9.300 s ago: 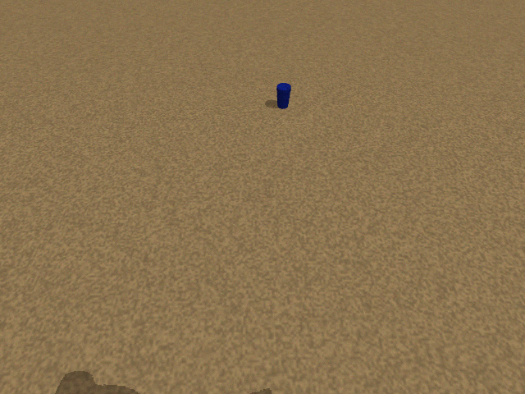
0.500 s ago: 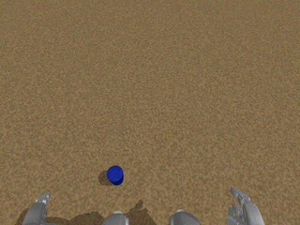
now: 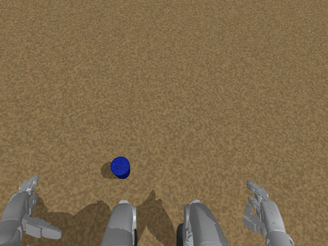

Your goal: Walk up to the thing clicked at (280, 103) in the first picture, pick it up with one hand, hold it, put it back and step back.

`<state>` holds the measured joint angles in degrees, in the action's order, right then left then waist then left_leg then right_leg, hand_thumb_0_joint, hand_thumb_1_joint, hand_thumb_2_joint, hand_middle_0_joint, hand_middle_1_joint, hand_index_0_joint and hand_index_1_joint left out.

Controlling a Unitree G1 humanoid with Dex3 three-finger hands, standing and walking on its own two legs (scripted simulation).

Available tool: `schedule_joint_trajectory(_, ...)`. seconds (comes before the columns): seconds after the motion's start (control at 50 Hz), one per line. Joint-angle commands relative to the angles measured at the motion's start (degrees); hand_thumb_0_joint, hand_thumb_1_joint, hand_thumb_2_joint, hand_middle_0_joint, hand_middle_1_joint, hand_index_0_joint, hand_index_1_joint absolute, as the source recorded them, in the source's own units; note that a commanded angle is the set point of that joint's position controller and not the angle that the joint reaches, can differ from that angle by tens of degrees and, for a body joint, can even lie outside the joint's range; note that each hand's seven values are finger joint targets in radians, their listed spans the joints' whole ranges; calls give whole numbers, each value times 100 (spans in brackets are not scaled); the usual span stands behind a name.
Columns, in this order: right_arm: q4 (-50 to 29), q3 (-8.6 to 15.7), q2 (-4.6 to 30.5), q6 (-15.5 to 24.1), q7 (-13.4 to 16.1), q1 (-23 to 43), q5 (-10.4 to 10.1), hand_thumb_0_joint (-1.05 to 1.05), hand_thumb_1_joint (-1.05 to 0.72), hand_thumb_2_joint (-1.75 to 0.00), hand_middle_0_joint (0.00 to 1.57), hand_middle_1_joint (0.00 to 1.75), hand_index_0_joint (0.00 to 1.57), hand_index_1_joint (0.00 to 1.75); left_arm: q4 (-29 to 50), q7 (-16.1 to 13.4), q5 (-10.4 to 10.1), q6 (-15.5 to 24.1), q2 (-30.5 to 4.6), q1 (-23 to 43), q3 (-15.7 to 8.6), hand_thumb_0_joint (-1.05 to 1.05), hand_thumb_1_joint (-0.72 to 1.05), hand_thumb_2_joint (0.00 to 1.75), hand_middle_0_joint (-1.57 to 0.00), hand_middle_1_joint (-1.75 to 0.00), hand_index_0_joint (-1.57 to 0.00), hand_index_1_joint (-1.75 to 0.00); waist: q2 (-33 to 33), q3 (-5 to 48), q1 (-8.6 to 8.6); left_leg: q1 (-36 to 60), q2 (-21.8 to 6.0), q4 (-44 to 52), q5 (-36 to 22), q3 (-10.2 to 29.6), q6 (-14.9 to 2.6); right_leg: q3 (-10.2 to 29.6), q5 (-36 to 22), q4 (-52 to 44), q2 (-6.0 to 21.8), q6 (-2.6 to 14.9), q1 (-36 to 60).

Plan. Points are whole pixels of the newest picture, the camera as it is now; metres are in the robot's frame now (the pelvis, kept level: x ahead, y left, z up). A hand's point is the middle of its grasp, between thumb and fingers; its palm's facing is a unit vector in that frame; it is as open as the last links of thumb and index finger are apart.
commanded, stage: go down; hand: left
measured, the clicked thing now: (121, 169) +0.42 +0.17 -0.57
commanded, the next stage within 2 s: approach in 1.88 s
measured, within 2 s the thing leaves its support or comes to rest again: neither
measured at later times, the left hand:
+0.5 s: hand (48, 181) +0.29 +0.35 -0.20, palm faces +0.07 -0.98 -0.17, open 17.1 cm
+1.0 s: hand (49, 172) +0.33 +0.37 -0.24, palm faces +0.05 -0.99 -0.12, open 17.5 cm
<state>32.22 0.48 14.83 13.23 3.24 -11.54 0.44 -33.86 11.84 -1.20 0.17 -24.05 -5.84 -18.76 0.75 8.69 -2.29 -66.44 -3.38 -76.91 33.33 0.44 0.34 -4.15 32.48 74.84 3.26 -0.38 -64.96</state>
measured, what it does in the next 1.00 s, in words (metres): lowers itself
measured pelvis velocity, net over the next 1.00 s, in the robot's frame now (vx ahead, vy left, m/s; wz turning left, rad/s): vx -0.07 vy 0.00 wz -0.07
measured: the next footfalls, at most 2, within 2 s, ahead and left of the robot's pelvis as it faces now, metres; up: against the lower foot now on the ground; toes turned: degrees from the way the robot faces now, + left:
none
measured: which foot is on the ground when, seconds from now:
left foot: down 0.00-1.00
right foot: down 0.00-1.00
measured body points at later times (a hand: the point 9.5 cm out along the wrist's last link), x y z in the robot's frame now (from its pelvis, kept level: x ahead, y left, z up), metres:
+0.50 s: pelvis -0.05 +0.00 -0.15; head +0.14 +0.04 +0.25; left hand +0.28 +0.40 -0.19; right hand +0.11 -0.27 -0.26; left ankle +0.02 +0.12 -0.61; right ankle +0.03 -0.13 -0.61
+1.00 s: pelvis -0.07 +0.00 -0.23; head +0.14 +0.05 +0.17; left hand +0.32 +0.42 -0.23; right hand +0.08 -0.28 -0.33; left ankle +0.02 +0.12 -0.61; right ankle +0.03 -0.13 -0.61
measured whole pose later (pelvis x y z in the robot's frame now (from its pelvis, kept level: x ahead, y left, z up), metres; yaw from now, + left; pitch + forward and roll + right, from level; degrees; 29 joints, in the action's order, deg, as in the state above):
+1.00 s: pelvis -0.07 +0.00 -0.23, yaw -4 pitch +32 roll -5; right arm 39.2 -4.5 20.1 11.3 1.8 -5.6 2.3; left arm -59.6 40.0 -9.7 22.0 -46.1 30.0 -41.6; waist 1.4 6.5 -4.7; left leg -116.8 -3.6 -122.7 38.9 4.6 -0.4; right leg -4.4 37.3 118.9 3.5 0.2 -114.0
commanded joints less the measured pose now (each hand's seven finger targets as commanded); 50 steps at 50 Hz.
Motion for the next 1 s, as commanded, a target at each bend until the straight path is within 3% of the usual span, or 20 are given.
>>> schedule_joint_trajectory(0.0,-470,385,1062,255,47,-159,-52,0,-88,-89,20,30,20,30,230,447,-262,1149,-1719,710,-981,0,-55,0,-7,-2,-7,-2,-555,2073,120,474,264,126,-1614,125,-131,311,-1338,-2,-193,172,183)
schedule_joint_trajectory(0.04,-443,346,1102,196,9,-73,-51,0,-87,-89,20,30,20,30,-77,637,-370,1396,-1944,710,-1276,0,-53,4,-6,-5,-6,-4,-660,2318,301,306,251,-100,-1624,176,-111,322,-1236,291,-190,198,-109)
schedule_joint_trajectory(0.08,-372,356,1175,134,-22,-42,-40,0,-88,-89,20,30,20,30,-310,836,-442,1614,-2010,841,-1373,0,-53,4,-6,-4,-5,-4,-720,2478,348,142,223,-263,-1570,265,-83,277,-1161,597,-193,226,-425)
schedule_joint_trajectory(0.16,-212,378,1299,55,-48,-87,-29,0,-88,-89,20,30,20,30,-483,1257,-628,1961,-2303,1449,-1595,0,-48,5,-4,-3,-4,-3,-771,2956,260,-90,212,-770,-1669,320,-103,261,-1202,1039,-199,242,-902)
schedule_joint_trajectory(0.18,-172,373,1320,46,-54,-96,-12,0,-88,-89,20,30,20,30,-486,1339,-676,2047,-2496,1646,-1746,0,-47,5,-3,-2,-3,-2,-660,2966,239,-343,218,-914,-1567,291,-124,317,-1149,1058,-187,221,-898)
schedule_joint_trajectory(0.22,-100,355,1329,42,-56,-75,-5,0,-88,-90,20,30,20,30,-541,1530,-757,2206,-2431,2070,-1697,0,-45,6,-3,-3,-3,-3,-684,3124,112,-457,205,-1131,-1457,313,-141,323,-1078,1238,-198,223,-1154)
schedule_joint_trajectory(0.26,-28,338,1405,38,-35,-92,4,0,-88,-90,20,30,20,30,-507,1633,-794,2344,-2889,2487,-1993,0,-44,8,-2,-4,-2,-3,-787,3227,138,-621,190,-1231,-1139,369,-131,287,-815,1440,-207,231,-1435)
schedule_joint_trajectory(0.34,25,273,1422,33,-1,-42,24,0,-87,-89,20,30,20,30,-819,1857,-845,2459,-3085,3063,-2042,0,-43,10,-1,-5,-2,-4,-769,3133,45,-1156,169,-1434,-358,378,-129,345,-229,1583,-200,210,-1753)
schedule_joint_trajectory(0.38,70,241,1459,21,13,-27,40,0,-87,-89,20,30,20,30,-973,1970,-852,2481,-3246,3227,-2106,0,-44,10,-2,-6,-2,-5,-916,3052,101,-1326,165,-1529,-63,367,-130,353,-14,1682,-200,216,-1991)
schedule_joint_trajectory(0.4,61,225,1478,18,9,-71,28,0,-87,-89,20,30,20,30,-1088,1997,-852,2456,-3396,3157,-2224,0,-45,10,-2,-7,-3,-6,-825,3077,82,-1462,176,-1602,-56,365,-138,332,5,1709,-202,210,-1957)
schedule_joint_trajectory(0.46,105,173,1534,-1,14,-31,43,0,-87,-89,20,30,20,30,-1203,2162,-876,2464,-3428,3314,-2206,0,-46,9,-2,-7,-3,-6,-1039,3151,130,-1410,159,-1694,-76,408,-124,218,-53,1995,-221,239,-2278)
schedule_joint_trajectory(0.58,161,85,1599,7,0,-36,21,0,-88,-90,20,30,20,30,-1322,2331,-983,2459,-3767,3591,-2441,0,-52,9,-2,-9,-3,-8,-984,3056,133,-1880,136,-1976,115,447,-144,75,44,2387,-248,243,-2607)
schedule_joint_trajectory(0.66,230,45,1674,-11,-22,-125,39,0,-88,-90,20,30,20,30,-1192,2464,-1022,2504,-3948,3905,-2539,0,-54,10,-2,-10,-3,-9,-1301,3331,124,-1607,119,-2229,-497,514,-95,7,-355,2766,-234,284,-2961)
schedule_joint_trajectory(0.74,291,25,1703,-17,-17,-140,68,0,-88,-90,20,30,20,30,-1282,2577,-1075,2529,-4050,4119,-2576,0,-57,10,-2,-9,-3,-9,-1176,3405,56,-1874,146,-2529,-524,428,-132,30,-389,2856,-232,270,-2947)
schedule_joint_trajectory(0.82,330,12,1776,-17,-19,-139,102,0,-88,-90,20,30,20,30,-1338,2683,-1053,2538,-4323,4382,-2692,0,-56,10,-2,-10,-3,-9,-1193,3253,5,-2187,149,-2681,-233,390,-149,8,-206,2999,-230,256,-3067)
schedule_joint_trajectory(0.84,338,-12,1786,-18,-23,-113,113,0,-88,-90,20,30,20,30,-1387,2702,-1051,2532,-4396,4356,-2736,0,-58,10,-3,-9,-4,-9,-1213,3240,71,-2202,137,-2693,-207,399,-143,1,-183,3055,-236,258,-3098)
schedule_joint_trajectory(0.92,358,-22,1839,-16,-29,-100,135,0,-88,-90,20,30,20,30,-1603,2825,-1077,2502,-4372,4497,-2682,0,-59,10,-3,-9,-3,-9,-1276,3183,-7,-2333,139,-2846,-142,403,-143,-39,-145,3229,-232,260,-3334)
schedule_joint_trajectory(0.98,334,-52,1842,-20,-43,-112,139,0,-88,-90,20,30,20,30,-1579,2858,-1094,2501,-4603,4690,-2756,0,-58,10,-3,-10,-4,-9,-1151,3197,-15,-2655,154,-2984,68,320,-183,-13,44,3223,-245,239,-3226)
